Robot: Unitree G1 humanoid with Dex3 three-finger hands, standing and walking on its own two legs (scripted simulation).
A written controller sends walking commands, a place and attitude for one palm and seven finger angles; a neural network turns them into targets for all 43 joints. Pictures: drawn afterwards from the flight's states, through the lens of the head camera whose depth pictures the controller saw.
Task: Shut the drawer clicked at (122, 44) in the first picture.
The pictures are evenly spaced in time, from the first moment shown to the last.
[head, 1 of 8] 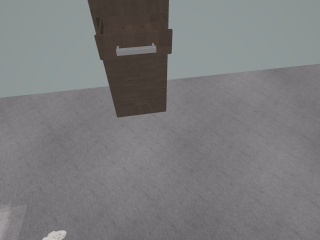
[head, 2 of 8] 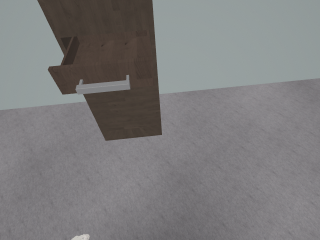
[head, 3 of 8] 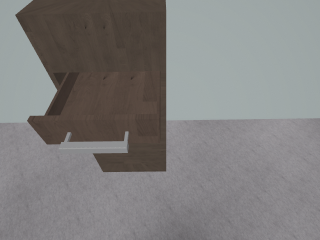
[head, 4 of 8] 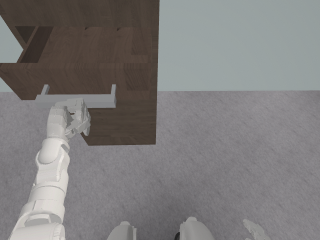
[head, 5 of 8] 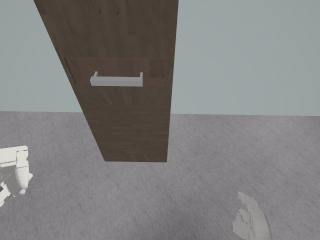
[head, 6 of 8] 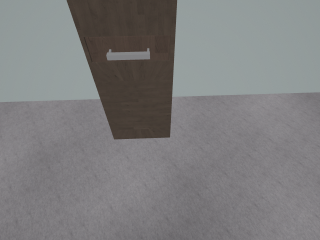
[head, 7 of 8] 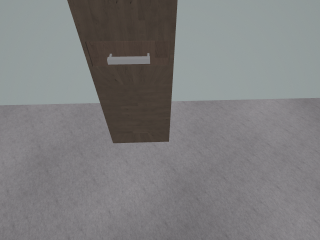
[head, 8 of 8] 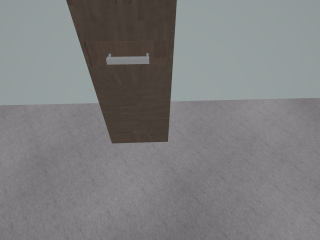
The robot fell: no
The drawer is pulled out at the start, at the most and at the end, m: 0.23 0.23 0.00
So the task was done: yes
